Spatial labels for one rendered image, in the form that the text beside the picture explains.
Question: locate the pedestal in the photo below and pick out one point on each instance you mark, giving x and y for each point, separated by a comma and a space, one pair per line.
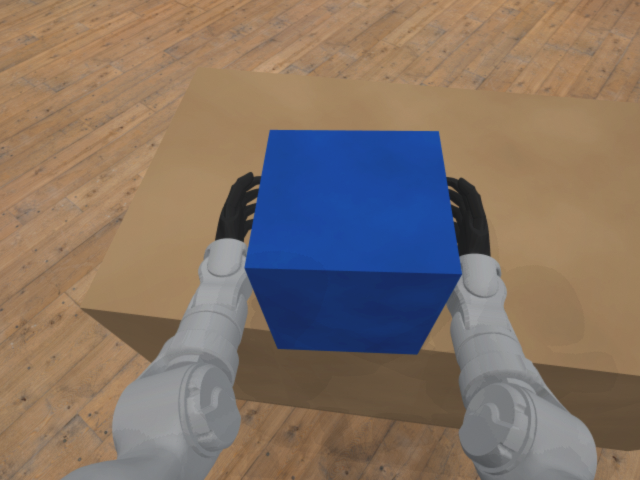
559, 180

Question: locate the robot right forearm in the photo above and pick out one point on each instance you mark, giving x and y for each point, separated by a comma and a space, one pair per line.
485, 344

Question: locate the carton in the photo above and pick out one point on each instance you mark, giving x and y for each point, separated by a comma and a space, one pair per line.
353, 245

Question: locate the robot right upper arm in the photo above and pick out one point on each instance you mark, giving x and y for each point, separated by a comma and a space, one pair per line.
511, 433

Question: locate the robot left forearm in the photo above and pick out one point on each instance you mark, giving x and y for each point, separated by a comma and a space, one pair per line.
213, 324

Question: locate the robot left hand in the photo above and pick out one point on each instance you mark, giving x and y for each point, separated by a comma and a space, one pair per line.
232, 222

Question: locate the robot left upper arm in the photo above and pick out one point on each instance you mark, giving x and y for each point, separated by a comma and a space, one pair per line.
170, 426

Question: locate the robot right hand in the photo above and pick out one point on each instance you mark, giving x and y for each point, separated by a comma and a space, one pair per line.
471, 229

